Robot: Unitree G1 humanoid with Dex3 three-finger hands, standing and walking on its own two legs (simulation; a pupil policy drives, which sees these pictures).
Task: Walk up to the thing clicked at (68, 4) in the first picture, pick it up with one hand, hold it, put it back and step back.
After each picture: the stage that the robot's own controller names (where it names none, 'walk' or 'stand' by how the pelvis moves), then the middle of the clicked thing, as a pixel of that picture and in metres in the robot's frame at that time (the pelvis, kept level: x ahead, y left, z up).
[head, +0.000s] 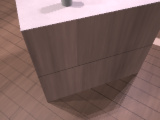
stand; out of the picture +0.90 +0.12 +0.07
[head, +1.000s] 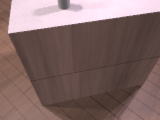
rise first; out of the picture +0.81 +0.15 +0.09
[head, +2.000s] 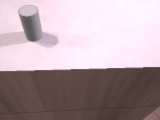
stand; (31, 24) +0.52 +0.23 +0.10
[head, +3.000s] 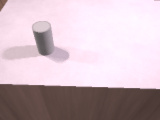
stand; (44, 38) +0.49 +0.19 +0.09
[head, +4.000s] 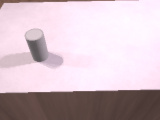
stand; (37, 45) +0.48 +0.20 +0.07
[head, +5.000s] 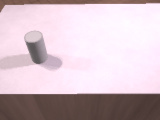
stand; (36, 47) +0.47 +0.21 +0.07
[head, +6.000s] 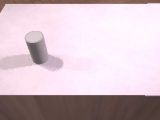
stand; (37, 48) +0.47 +0.20 +0.07
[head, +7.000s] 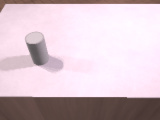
stand; (37, 49) +0.46 +0.20 +0.07
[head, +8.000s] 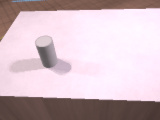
rise first; (47, 52) +0.46 +0.20 +0.07
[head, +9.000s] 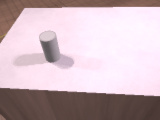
go down; (50, 47) +0.48 +0.19 +0.07
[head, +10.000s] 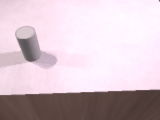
go down; (29, 44) +0.48 +0.19 +0.08
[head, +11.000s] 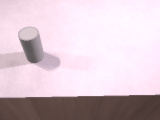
go down; (32, 45) +0.46 +0.19 +0.08
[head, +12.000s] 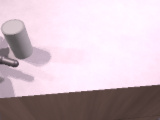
close in; (18, 40) +0.46 +0.20 +0.11
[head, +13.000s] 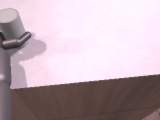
lift; (13, 30) +0.49 +0.21 +0.12
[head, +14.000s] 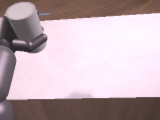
lift; (28, 29) +0.34 +0.16 +0.30
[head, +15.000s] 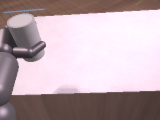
hold; (27, 38) +0.35 +0.17 +0.25
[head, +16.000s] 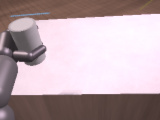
hold; (29, 42) +0.34 +0.17 +0.25
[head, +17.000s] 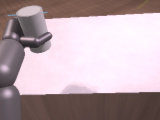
crouch; (35, 30) +0.38 +0.15 +0.27
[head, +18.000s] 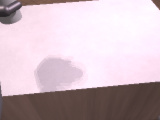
crouch; (3, 0) +0.48 +0.21 +0.28
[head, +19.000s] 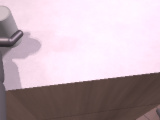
lower; (5, 28) +0.49 +0.21 +0.12
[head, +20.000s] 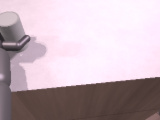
lower; (13, 33) +0.48 +0.21 +0.12
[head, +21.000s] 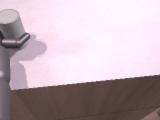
lower; (13, 30) +0.48 +0.20 +0.12
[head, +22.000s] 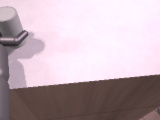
lower; (11, 28) +0.49 +0.21 +0.12
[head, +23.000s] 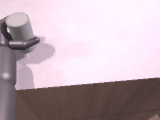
open; (22, 34) +0.48 +0.19 +0.11
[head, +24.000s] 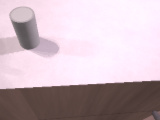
sink last; (26, 29) +0.47 +0.17 +0.12
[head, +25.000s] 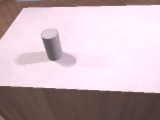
sink last; (52, 45) +0.49 +0.18 +0.09
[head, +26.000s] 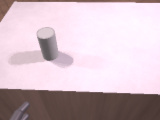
stand; (48, 44) +0.48 +0.18 +0.08
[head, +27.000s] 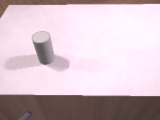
stand; (44, 48) +0.46 +0.18 +0.08
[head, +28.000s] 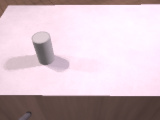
stand; (43, 48) +0.46 +0.19 +0.07
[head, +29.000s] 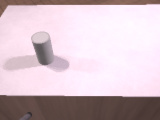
stand; (43, 49) +0.46 +0.19 +0.07
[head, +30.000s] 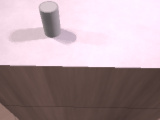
walk; (50, 20) +0.54 +0.14 +0.10
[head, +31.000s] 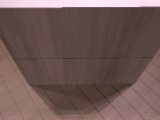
walk; out of the picture +0.85 +0.21 +0.10
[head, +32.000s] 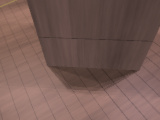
stand; out of the picture +1.17 +0.14 +0.09
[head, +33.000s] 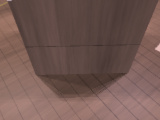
stand; out of the picture +1.11 +0.20 +0.07
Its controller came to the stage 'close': yes
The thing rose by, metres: 0.22
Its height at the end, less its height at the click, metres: +0.00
